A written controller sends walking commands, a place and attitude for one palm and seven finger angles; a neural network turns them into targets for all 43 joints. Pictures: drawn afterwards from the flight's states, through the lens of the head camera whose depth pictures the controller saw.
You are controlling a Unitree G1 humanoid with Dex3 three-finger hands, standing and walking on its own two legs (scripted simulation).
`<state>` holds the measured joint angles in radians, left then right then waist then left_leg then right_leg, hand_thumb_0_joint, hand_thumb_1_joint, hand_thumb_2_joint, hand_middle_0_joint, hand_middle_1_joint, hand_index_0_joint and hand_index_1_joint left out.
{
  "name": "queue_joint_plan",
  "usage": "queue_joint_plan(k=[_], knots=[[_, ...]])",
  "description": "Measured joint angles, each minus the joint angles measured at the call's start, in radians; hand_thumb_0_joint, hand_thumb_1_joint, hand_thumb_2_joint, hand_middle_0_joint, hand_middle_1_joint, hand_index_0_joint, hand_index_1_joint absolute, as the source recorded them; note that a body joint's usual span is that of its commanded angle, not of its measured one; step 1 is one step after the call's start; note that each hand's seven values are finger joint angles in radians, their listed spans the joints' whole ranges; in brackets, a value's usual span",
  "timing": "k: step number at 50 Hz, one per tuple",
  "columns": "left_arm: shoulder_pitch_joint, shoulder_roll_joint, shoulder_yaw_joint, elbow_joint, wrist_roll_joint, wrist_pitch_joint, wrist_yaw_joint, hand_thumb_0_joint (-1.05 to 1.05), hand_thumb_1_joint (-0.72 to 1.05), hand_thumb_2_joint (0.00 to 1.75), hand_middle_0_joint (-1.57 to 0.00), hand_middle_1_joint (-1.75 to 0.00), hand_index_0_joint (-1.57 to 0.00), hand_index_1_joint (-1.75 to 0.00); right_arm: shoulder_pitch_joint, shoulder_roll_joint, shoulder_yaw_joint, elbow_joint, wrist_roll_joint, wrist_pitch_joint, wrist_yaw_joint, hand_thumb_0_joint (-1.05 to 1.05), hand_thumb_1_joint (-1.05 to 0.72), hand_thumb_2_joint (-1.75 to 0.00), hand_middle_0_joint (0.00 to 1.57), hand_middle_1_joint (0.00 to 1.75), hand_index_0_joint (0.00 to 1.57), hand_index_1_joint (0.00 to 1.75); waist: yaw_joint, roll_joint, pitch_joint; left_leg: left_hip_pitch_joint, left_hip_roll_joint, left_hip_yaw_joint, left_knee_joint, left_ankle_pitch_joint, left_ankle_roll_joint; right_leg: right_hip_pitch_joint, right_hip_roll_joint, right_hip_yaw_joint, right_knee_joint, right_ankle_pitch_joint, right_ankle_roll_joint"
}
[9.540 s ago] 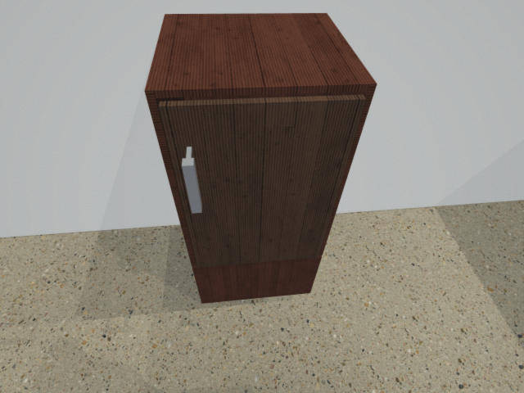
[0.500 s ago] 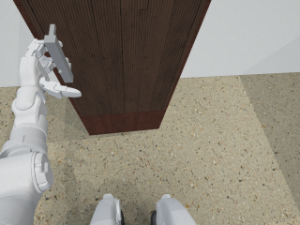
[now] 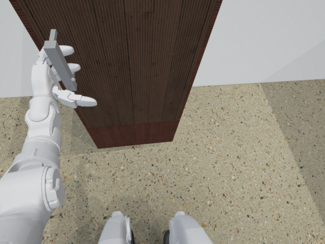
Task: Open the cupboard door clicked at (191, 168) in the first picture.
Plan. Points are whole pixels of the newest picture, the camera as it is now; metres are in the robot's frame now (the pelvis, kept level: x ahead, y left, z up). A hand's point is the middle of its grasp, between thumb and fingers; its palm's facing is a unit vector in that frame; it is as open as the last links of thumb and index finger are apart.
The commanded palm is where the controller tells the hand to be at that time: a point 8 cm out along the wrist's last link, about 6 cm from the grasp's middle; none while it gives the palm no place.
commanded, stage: slide the fingers in behind the handle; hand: left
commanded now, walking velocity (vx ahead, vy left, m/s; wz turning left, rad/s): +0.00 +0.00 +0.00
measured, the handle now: (63, 62) +0.55 +0.21 +0.06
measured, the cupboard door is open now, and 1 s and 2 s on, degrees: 0 0 28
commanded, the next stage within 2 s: close the thumb around the handle in 0.40 s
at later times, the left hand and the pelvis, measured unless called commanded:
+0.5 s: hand (72, 78) +0.50 +0.19 +0.06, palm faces +0.06 -1.00 -0.01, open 13.9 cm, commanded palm +0.47 +0.23 +0.06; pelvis +0.00 +0.00 +0.00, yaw +0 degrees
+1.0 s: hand (71, 80) +0.49 +0.19 +0.06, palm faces +0.07 -1.00 -0.01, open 7.6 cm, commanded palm +0.47 +0.23 +0.06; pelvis +0.00 +0.01 +0.00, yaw +0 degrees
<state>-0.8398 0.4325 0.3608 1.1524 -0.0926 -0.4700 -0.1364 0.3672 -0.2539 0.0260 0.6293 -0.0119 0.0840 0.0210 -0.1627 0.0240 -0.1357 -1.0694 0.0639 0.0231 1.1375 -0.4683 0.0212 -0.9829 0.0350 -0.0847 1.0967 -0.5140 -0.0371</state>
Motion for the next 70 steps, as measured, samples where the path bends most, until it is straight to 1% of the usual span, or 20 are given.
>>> queue_joint_plan(k=[5,11,21,27,30,34,38,47,52,55,57,62,70], knots=[[-0.011,0.007,-0.010,0.009,0.002,-0.002,-0.004,-0.01,-0.50,0.30,-0.30,-1.20,-0.29,-1.20,0.001,-0.001,0.000,0.008,0.001,0.001,-0.001,0.01,-0.90,-0.90,0.21,0.30,0.21,0.30,0.001,-0.001,0.000,-0.008,-0.001,-0.005,0.005,0.000,-0.002,-0.006,0.000,-0.005,0.005,-0.002,-0.002],[-0.037,0.016,-0.014,0.028,0.000,0.012,-0.009,-0.01,-0.50,0.30,-0.30,-1.20,-0.29,-1.20,-0.001,-0.004,0.002,0.011,0.002,-0.003,-0.005,0.01,-0.90,-0.90,0.21,0.30,0.21,0.30,-0.004,0.001,0.003,-0.019,-0.001,-0.010,0.010,0.000,-0.002,-0.014,0.000,-0.009,0.006,-0.001,-0.002],[-0.017,0.016,0.006,0.009,0.003,0.011,-0.021,-0.01,-0.50,0.30,-0.30,-1.20,-0.31,-1.21,0.006,-0.002,0.003,0.006,0.000,-0.002,-0.003,0.01,-0.90,-0.90,0.21,0.30,0.21,0.30,-0.007,0.003,-0.003,-0.015,0.001,-0.002,0.008,-0.005,0.003,-0.012,0.002,0.000,0.001,-0.001,0.003],[0.012,-0.003,-0.001,-0.018,-0.006,0.006,-0.018,-0.01,-0.50,0.30,-0.30,-1.20,-0.31,-1.21,0.011,0.003,0.000,0.003,0.001,0.002,0.001,0.01,-0.90,-0.90,0.21,0.30,0.21,0.30,0.000,0.004,-0.007,0.003,0.000,0.004,-0.002,-0.006,0.007,0.006,0.002,0.006,-0.011,0.001,0.008],[0.018,-0.015,-0.008,-0.020,-0.008,0.003,-0.012,-0.01,-0.47,0.32,-0.30,-1.21,-0.31,-1.21,0.009,0.005,0.000,0.004,0.001,0.004,0.004,0.01,-0.90,-0.90,0.21,0.30,0.21,0.30,0.004,0.005,-0.008,0.013,-0.002,0.006,-0.006,-0.006,0.009,0.016,0.000,0.008,-0.016,0.002,0.010],[0.023,-0.020,-0.007,-0.013,-0.003,0.002,-0.006,-0.01,-0.36,0.36,-0.31,-1.22,-0.31,-1.22,0.005,0.006,0.001,0.001,0.001,0.005,0.004,0.01,-0.90,-0.90,0.21,0.30,0.21,0.30,0.004,0.004,-0.010,0.019,-0.003,0.008,-0.007,-0.007,0.012,0.021,-0.001,0.010,-0.017,0.003,0.013],[0.025,-0.021,-0.014,-0.011,0.002,-0.007,-0.001,-0.01,-0.20,0.43,-0.32,-1.23,-0.32,-1.24,0.001,0.006,0.000,-0.002,0.001,0.003,0.004,0.01,-0.90,-0.90,0.21,0.30,0.21,0.30,0.004,0.002,-0.009,0.016,-0.005,0.008,-0.004,-0.006,0.014,0.019,-0.003,0.010,-0.014,0.003,0.015],[0.008,-0.030,-0.025,-0.004,-0.001,-0.019,0.016,-0.01,0.26,0.63,-0.35,-1.28,-0.35,-1.29,-0.005,0.002,-0.004,0.009,-0.003,0.001,0.003,0.01,-0.90,-0.90,0.21,0.30,0.21,0.30,0.008,0.005,-0.006,0.003,-0.009,0.006,0.006,-0.004,0.017,0.008,-0.007,0.008,-0.005,0.003,0.018],[-0.009,-0.022,-0.024,0.010,0.008,-0.016,0.019,0.00,0.53,0.74,-0.37,-1.31,-0.37,-1.31,-0.004,0.002,-0.001,0.013,-0.005,0.001,0.001,0.01,-0.90,-0.90,0.21,0.30,0.21,0.30,0.004,0.003,-0.003,-0.004,-0.010,0.004,0.009,-0.003,0.018,0.002,-0.008,0.007,-0.001,0.004,0.018],[-0.009,-0.018,-0.021,0.009,0.004,-0.013,0.015,0.00,0.67,0.80,-0.38,-1.33,-0.38,-1.33,-0.001,0.002,-0.001,0.012,-0.005,0.001,0.001,0.01,-0.90,-0.90,0.21,0.30,0.21,0.30,0.002,0.003,-0.003,-0.005,-0.009,0.004,0.009,-0.002,0.017,0.001,-0.006,0.007,-0.002,0.005,0.017],[-0.006,-0.018,-0.019,0.007,0.003,-0.012,0.014,0.00,0.70,0.82,-0.38,-1.34,-0.38,-1.34,0.001,0.002,0.000,0.012,-0.004,0.002,0.000,0.01,-0.90,-0.90,0.21,0.30,0.21,0.30,0.001,0.003,-0.004,-0.004,-0.008,0.004,0.008,-0.002,0.016,0.001,-0.005,0.007,-0.004,0.005,0.017],[0.005,-0.017,-0.015,0.001,0.000,-0.011,0.014,0.01,0.71,0.80,-0.36,-1.35,-0.36,-1.35,0.006,0.002,-0.001,0.012,-0.004,0.004,0.000,0.01,-0.90,-0.90,0.21,0.30,0.21,0.30,-0.001,0.004,-0.006,0.002,-0.006,0.005,0.005,-0.003,0.015,0.006,-0.003,0.009,-0.007,0.006,0.015],[0.015,-0.019,-0.010,-0.012,-0.004,-0.010,0.011,0.00,0.71,0.80,-0.35,-1.35,-0.35,-1.35,0.008,0.001,-0.002,0.009,-0.003,0.006,0.001,0.01,-0.90,-0.90,0.21,0.30,0.21,0.30,0.002,0.005,-0.004,0.006,-0.005,0.005,0.001,-0.003,0.012,0.009,-0.002,0.010,-0.008,0.004,0.013]])
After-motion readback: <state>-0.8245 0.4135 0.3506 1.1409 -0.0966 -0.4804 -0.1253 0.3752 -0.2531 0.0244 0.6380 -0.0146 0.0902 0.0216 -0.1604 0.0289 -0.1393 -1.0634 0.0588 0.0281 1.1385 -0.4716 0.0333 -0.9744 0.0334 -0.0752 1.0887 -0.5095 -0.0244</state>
